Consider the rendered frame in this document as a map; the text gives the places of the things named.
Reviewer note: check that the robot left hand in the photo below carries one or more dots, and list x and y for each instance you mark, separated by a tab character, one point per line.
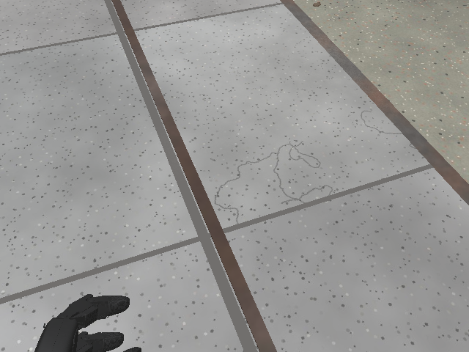
61	333

